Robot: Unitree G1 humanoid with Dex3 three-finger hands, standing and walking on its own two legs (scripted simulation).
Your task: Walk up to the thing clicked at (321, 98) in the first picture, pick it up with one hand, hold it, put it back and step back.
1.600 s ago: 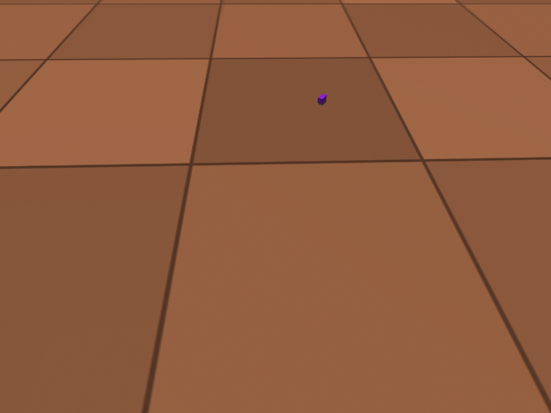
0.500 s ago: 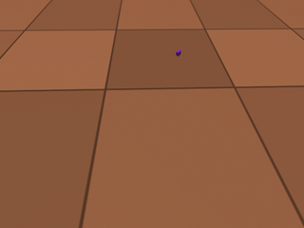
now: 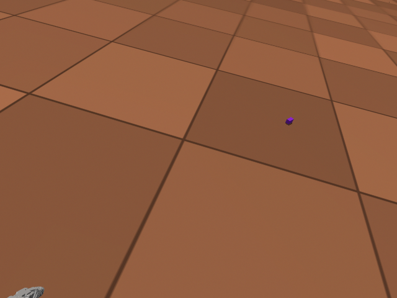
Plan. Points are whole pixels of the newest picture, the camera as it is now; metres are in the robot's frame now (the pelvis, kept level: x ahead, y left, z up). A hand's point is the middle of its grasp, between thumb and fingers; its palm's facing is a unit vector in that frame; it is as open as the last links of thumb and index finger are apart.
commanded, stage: walk up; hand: left
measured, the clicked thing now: (289, 120) +1.81 -1.00 -0.75
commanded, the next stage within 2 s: none
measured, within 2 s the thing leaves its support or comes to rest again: neither
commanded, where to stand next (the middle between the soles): +1.69 -1.43 m, yaw +40 degrees
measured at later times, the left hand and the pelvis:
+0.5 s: hand (135, 248) +0.28 +0.13 -0.12, palm faces +0.27 -0.90 -0.35, open 7.4 cm; pelvis +0.27 -0.16 +0.00, yaw +14 degrees
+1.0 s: hand (178, 173) +0.56 +0.03 -0.16, palm faces +0.27 -0.93 -0.24, open 7.4 cm; pelvis +0.53 -0.26 -0.01, yaw +22 degrees
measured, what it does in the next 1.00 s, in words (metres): walks ahead, turning left: right foot, then left foot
